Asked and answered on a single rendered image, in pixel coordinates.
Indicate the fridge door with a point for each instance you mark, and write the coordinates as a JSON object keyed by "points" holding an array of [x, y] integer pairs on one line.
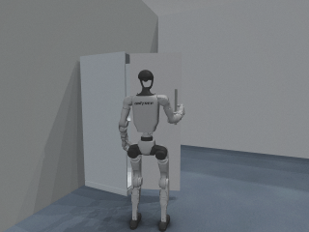
{"points": [[166, 68]]}

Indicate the robot right thigh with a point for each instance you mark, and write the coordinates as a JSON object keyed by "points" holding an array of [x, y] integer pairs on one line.
{"points": [[162, 155]]}

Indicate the right robot upper arm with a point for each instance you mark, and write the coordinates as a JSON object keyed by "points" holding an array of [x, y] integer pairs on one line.
{"points": [[163, 100]]}

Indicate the robot left hand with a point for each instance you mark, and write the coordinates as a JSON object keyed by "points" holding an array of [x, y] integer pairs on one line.
{"points": [[128, 143]]}

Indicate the left robot forearm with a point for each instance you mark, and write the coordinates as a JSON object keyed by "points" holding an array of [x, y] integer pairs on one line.
{"points": [[123, 133]]}

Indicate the robot right hand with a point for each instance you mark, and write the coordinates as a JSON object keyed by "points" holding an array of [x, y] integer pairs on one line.
{"points": [[181, 109]]}

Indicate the left robot upper arm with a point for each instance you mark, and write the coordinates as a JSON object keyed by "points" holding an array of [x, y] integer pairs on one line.
{"points": [[127, 103]]}

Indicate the robot head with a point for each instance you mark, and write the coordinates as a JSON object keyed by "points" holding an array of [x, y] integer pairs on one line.
{"points": [[145, 75]]}

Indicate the handle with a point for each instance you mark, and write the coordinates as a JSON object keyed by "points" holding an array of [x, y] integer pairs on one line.
{"points": [[176, 102]]}

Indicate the right robot forearm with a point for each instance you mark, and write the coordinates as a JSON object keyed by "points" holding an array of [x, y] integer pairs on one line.
{"points": [[178, 116]]}

